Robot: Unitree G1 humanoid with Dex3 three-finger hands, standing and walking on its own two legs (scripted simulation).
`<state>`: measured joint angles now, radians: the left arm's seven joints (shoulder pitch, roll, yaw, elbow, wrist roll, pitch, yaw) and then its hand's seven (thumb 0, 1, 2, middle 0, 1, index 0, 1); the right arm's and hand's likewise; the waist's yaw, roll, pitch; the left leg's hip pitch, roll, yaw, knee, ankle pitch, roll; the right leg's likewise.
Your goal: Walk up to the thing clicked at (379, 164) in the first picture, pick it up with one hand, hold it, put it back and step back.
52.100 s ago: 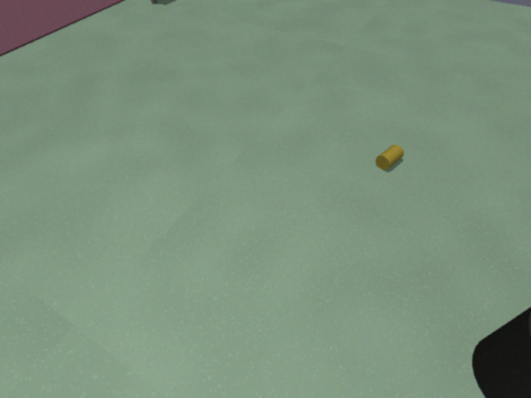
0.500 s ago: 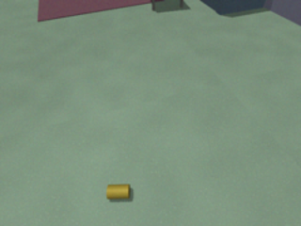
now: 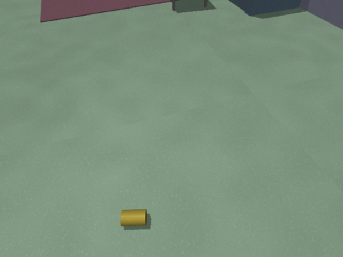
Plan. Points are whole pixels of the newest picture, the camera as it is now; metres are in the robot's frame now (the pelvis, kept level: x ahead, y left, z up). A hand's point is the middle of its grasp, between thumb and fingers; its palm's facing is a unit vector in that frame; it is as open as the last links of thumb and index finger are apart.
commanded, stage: stand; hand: left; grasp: from above
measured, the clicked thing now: (134, 217) +0.46 +0.24 -0.74
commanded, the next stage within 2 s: step back in 0.12 s
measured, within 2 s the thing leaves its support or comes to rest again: neither
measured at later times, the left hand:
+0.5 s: hand out of the picture +0.08 +0.31 -0.18, palm faces -0.03 -0.92 -0.38, open 7.4 cm
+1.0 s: hand out of the picture -0.05 +0.27 -0.15, palm faces -0.10 -0.91 -0.41, open 7.4 cm
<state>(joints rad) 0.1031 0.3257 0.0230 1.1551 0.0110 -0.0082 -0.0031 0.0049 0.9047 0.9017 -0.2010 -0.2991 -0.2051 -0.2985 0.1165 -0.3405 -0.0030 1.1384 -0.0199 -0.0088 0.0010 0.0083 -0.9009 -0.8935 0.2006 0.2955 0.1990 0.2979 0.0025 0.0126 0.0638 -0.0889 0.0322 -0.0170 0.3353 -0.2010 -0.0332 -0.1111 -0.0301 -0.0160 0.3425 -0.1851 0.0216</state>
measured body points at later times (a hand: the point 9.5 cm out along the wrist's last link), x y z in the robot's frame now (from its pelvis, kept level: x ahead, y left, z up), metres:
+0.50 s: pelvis -0.06 +0.04 -0.02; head +0.01 +0.06 +0.42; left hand +0.08 +0.35 -0.16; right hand +0.00 -0.29 -0.14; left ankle -0.06 +0.13 -0.75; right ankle -0.03 -0.12 -0.71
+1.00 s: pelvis -0.16 +0.02 -0.02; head -0.11 -0.01 +0.43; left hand -0.05 +0.32 -0.12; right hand -0.08 -0.30 -0.15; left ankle -0.15 +0.15 -0.68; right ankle -0.17 -0.09 -0.75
